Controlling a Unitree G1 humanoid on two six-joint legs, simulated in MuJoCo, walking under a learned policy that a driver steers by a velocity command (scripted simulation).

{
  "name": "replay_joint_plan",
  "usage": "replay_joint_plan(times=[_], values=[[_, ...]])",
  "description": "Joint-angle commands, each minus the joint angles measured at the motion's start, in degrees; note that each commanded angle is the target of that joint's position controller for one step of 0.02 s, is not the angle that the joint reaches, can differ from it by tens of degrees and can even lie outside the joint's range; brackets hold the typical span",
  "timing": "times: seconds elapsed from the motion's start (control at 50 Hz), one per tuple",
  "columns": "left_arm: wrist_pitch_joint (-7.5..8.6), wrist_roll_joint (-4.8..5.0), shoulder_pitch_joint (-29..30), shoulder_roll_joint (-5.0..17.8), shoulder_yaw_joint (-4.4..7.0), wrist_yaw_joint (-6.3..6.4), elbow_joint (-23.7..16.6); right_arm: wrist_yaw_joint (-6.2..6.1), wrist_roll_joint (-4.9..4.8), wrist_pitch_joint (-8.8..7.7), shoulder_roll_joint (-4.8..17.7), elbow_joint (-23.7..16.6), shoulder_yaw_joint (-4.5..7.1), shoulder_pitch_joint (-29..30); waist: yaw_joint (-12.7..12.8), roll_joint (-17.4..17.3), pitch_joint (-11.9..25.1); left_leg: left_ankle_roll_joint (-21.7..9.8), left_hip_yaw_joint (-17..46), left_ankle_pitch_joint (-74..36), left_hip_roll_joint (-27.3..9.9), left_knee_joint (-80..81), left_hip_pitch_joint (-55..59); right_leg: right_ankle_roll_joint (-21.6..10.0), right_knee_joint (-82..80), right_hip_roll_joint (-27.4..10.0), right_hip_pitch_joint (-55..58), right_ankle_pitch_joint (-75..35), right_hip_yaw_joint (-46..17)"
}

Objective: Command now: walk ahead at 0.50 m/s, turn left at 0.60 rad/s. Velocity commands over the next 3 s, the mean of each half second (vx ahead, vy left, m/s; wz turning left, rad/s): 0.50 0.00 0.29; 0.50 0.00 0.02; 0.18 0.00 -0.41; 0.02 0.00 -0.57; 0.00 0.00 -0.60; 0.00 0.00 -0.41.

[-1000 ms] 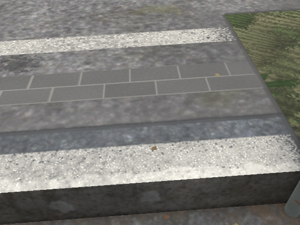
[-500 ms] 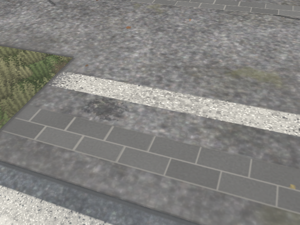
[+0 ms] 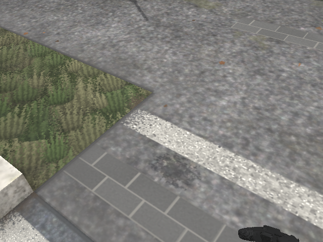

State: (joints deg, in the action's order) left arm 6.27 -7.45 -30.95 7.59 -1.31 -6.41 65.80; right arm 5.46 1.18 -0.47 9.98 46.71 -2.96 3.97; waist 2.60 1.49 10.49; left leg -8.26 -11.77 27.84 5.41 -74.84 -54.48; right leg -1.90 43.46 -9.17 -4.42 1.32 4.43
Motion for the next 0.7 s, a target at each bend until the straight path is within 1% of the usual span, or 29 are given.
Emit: replay_joint_plan(times=[0.02, 0.04, 0.06, 0.08, 0.1, 0.12, 0.14, 0.16, 0.18, 0.22, 0.24, 0.26, 0.3, 0.32, 0.36, 0.38, 0.42, 0.44, 0.46, 0.48, 0.5, 0.52, 0.54, 0.56, 0.58, 0.6, 0.62, 0.66, 0.7], values=[[0.23, 2.18, 5.0, 5.4, 2.92, -1.20, -5.7, -2.48, 2.59, -2.67, 12.4, 10.3, 5.48, -30.7, -11.8, -2.8, -0.8, -11.1, 59.1, 8.1, -12.6, 47.3, 38.2, -3.7, 70.9, 11.6, -45.3, -7.3, -21.0], [0.78, 1.37, 9.9, 4.2, 2.24, -0.29, -8.5, -2.71, 1.70, -4.19, 8.7, 11.2, 4.58, -25.3, -8.8, -0.9, -5.7, -12.2, 57.9, 10.0, -11.7, 46.8, 31.0, -4.4, 76.2, 11.9, -48.6, -5.8, -20.5], [0.45, 1.20, 12.1, 4.5, 2.17, 0.43, -10.2, -2.07, 1.50, -4.63, 5.9, 12.3, 3.78, -21.5, -4.7, 1.2, -6.1, -11.4, 55.4, 6.6, -11.1, 47.1, 30.2, -5.7, 78.3, 12.7, -53.5, -6.2, -21.6], [-0.20, 1.81, 13.6, 2.9, 1.28, 1.69, -12.7, -1.55, 2.48, -5.03, 2.9, 13.4, 2.62, -17.5, -0.7, 4.2, -5.4, -10.7, 48.8, 1.4, -10.8, 47.1, 28.0, -6.7, 73.3, 11.7, -54.8, -4.7, -21.2], [-0.79, 2.46, 13.3, 2.7, 1.06, 1.78, -12.8, -1.24, 2.96, -5.10, 0.5, 12.9, 2.15, -12.1, 2.1, 5.3, -7.4, -9.7, 44.1, -1.9, -11.6, 49.2, 22.3, -6.9, 72.1, 9.4, -54.5, -3.3, -19.0], [-1.45, 2.18, 11.9, 3.9, 1.04, 1.87, -12.0, -1.18, 1.69, -5.85, 1.3, 10.7, 2.58, -7.3, 4.6, 1.8, -8.1, -9.1, 38.3, -4.4, -10.9, 51.3, 18.2, -6.3, 67.4, 7.6, -52.3, 1.3, -16.1], [-1.83, 2.67, 12.2, 4.8, 1.18, 2.16, -12.6, -1.36, 1.24, -6.65, 1.2, 10.7, 2.45, -6.9, 5.5, -0.5, -8.0, -7.8, 33.4, -8.9, -10.0, 52.7, 16.5, -5.8, 68.2, 6.9, -52.2, 4.3, -14.2], [-1.63, 2.56, 13.8, 5.9, 1.33, 2.34, -12.7, -1.84, 1.53, -7.30, 1.6, 10.6, 2.52, -8.9, 4.6, -0.7, -8.6, -6.8, 29.0, -10.9, -8.1, 53.6, 15.8, -5.0, 64.0, 6.2, -52.0, 3.4, -12.6], [-1.20, 2.56, 16.1, 5.8, 1.40, 3.14, -14.3, -2.40, 2.65, -7.96, 1.3, 10.2, 2.29, -12.5, 2.9, -0.2, -7.6, -6.0, 26.0, -13.9, -6.4, 53.7, 16.1, -4.2, 57.9, 5.1, -50.6, 1.7, -10.9], [-0.34, 2.84, 21.0, 6.2, 1.36, 3.36, -16.3, -3.73, 4.12, -8.58, 2.6, 10.7, 2.64, -22.2, -1.8, -1.5, -6.3, -5.4, 22.6, -22.4, -5.5, 53.8, 22.1, -1.1, 45.8, 3.8, -48.8, -2.5, -8.0], [-0.26, 2.92, 23.0, 6.4, 1.37, 3.18, -17.1, -3.89, 3.91, -8.75, 2.8, 11.0, 2.51, -26.4, -3.6, -3.0, -6.2, -6.0, 22.4, -26.8, -6.4, 53.7, 26.1, 0.4, 39.1, 3.1, -48.3, -5.1, -7.2], [-0.29, 2.83, 25.9, 7.0, 1.42, 2.90, -18.2, -3.94, 3.10, -8.80, 2.8, 10.2, 2.35, -28.2, -4.8, -2.8, -6.7, -6.1, 22.6, -28.6, -7.5, 54.4, 28.2, 1.9, 30.2, 2.6, -45.3, -7.8, -7.1], [-1.82, 3.21, 31.9, 5.8, 1.34, 2.72, -21.2, -2.54, 0.77, -8.69, 4.3, 9.1, 2.63, -28.3, -5.9, -5.7, -9.7, -5.6, 21.5, -26.8, -9.0, 57.4, 25.3, 3.8, 11.8, 2.8, -33.5, -8.7, -4.5], [-2.72, 3.38, 34.2, 5.9, 1.62, 2.87, -22.7, -1.48, 0.61, -8.84, 5.4, 9.2, 3.06, -28.7, -6.0, -7.2, -11.5, -5.4, 22.5, -22.7, -10.5, 58.4, 24.7, 4.3, 6.8, 3.2, -29.2, -9.4, -4.3], [-3.74, 3.83, 36.8, 7.8, 2.24, 2.76, -24.6, -0.43, 0.08, -8.85, 9.0, 9.8, 4.20, -29.9, -6.5, -8.2, -14.7, -6.3, 26.3, -22.7, -14.9, 58.2, 33.3, 4.0, -1.2, 4.4, -30.2, -6.6, -3.8], [-3.52, 3.77, 39.2, 8.0, 2.18, 3.26, -25.7, -0.54, -0.07, -8.70, 10.4, 9.7, 4.99, -29.9, -6.9, -7.9, -14.9, -6.4, 28.4, -27.3, -16.4, 56.7, 39.5, 3.6, -5.3, 5.3, -32.7, -3.2, -2.8], [-2.57, 4.75, 41.6, 8.8, 2.67, 4.03, -27.4, -1.42, 0.08, -8.13, 10.4, 10.8, 5.81, -31.5, -8.0, -7.3, -13.7, -5.8, 31.0, -36.7, -19.3, 54.0, 50.3, 1.5, -13.2, 6.2, -33.2, 2.0, -2.5], [-1.86, 5.87, 39.3, 9.4, 3.25, 4.76, -26.7, -2.02, -0.22, -7.62, 10.3, 10.9, 6.31, -30.9, -6.6, -7.1, -11.6, -4.1, 30.8, -44.0, -19.2, 51.6, 53.9, -0.2, -17.7, 6.6, -28.8, 0.0, -2.1], [-0.84, 7.08, 33.5, 11.5, 4.53, 4.99, -26.1, -2.05, 0.17, -7.61, 10.8, 10.8, 6.68, -30.4, -4.2, -6.9, -7.3, -1.8, 27.9, -54.9, -16.5, 47.3, 53.7, -3.2, -17.0, 8.1, -17.7, -2.9, -0.4], [0.18, 7.00, 22.8, 14.1, 5.46, 5.21, -23.1, -2.28, 1.62, -7.61, 6.3, 11.1, 5.64, -32.0, -1.6, -1.9, 4.4, 2.5, 22.5, -48.9, -10.9, 34.1, 46.7, -10.1, -10.5, 3.0, 4.5, -13.4, -4.9], [0.54, 6.25, 11.6, 15.2, 5.72, 4.46, -20.2, -2.69, 2.66, -8.00, -0.8, 9.7, 3.47, -41.4, -1.2, 14.6, 20.2, 7.8, 18.3, -16.6, -0.8, 17.2, 22.3, -25.0, -13.4, -10.1, 37.9, -14.1, -27.0], [0.22, 4.43, 2.6, 12.2, 5.52, 4.81, -16.9, -1.73, 1.92, -7.64, 3.6, 8.8, 4.73, -32.3, 5.7, 14.8, 13.0, 7.4, 18.3, 3.5, 1.8, 5.0, 8.8, -23.3, -25.5, -13.1, 34.9, 3.9, -41.4], [-0.98, 9.61, 7.1, 15.6, 6.48, 6.77, -16.6, -4.81, -4.63, -6.70, 9.2, 3.8, 6.67, -21.3, 6.2, 4.9, -2.1, 6.9, 19.1, -1.4, -4.4, -5.9, 4.3, -14.7, -26.1, -14.4, 19.6, 6.8, -35.6], [-1.29, 8.80, 13.5, 13.9, 5.59, 7.82, -18.0, -5.69, -4.83, -6.40, 6.6, 2.4, 5.97, -17.4, 3.6, 1.1, -5.1, 6.0, 18.5, -8.2, -7.0, -5.3, 6.1, -11.6, -27.8, -12.0, 8.6, 8.2, -29.9], [-0.99, 7.52, 17.0, 11.9, 4.70, 7.69, -18.1, -6.33, -3.94, -5.97, 6.0, 1.8, 6.27, -17.3, 1.2, 1.5, -7.8, 5.6, 17.0, -12.2, -8.7, -3.5, 8.1, -10.6, -30.5, -9.4, 1.5, 6.5, -23.6], [-0.69, 6.95, 18.2, 9.2, 3.85, 7.25, -17.2, -6.73, -3.15, -5.36, 6.4, 1.2, 6.96, -18.9, -1.2, 4.3, -7.8, 5.3, 16.4, -15.1, -10.3, -1.9, 10.8, -9.6, -32.3, -6.6, -2.0, 5.8, -19.1], [-0.37, 6.93, 19.4, 7.8, 3.58, 6.78, -16.8, -6.88, -2.74, -4.88, 6.2, 1.3, 7.45, -20.9, -2.5, 4.9, -7.2, 5.0, 15.6, -15.6, -11.2, -0.1, 12.5, -9.3, -32.9, -4.6, -3.3, 5.4, -15.9], [0.13, 7.24, 18.2, 7.8, 3.69, 6.28, -14.8, -7.02, -2.37, -4.25, 4.8, 0.6, 7.63, -20.5, -3.2, 4.0, -8.1, 5.0, 14.4, -17.0, -12.5, 2.8, 11.1, -9.7, -33.9, -3.0, -4.9, 2.4, -12.8], [-0.03, 7.30, 15.4, 9.8, 4.33, 6.68, -12.9, -6.62, -1.85, -4.02, 3.4, -1.8, 7.36, -16.6, -3.0, 2.5, -9.0, 6.5, 14.1, -19.6, -14.2, 6.4, 7.2, -11.1, -35.0, -4.3, -4.4, -0.5, -12.8]])
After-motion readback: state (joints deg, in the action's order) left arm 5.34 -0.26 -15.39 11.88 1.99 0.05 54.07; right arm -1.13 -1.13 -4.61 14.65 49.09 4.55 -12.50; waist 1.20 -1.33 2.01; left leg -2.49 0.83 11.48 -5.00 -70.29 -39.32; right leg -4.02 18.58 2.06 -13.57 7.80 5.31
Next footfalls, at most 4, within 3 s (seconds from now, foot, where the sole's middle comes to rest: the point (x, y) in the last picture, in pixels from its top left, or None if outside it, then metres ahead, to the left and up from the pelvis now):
0.46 right None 0.45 -0.16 -0.63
1.04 left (157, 208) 0.69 0.12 -0.63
1.54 right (223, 206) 0.70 -0.15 -0.63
1.98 left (171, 198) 0.74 0.06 -0.63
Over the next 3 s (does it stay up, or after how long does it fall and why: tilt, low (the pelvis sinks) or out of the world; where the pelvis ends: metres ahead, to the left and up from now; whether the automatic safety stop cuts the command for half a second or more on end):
stays up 0.60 -0.04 0.14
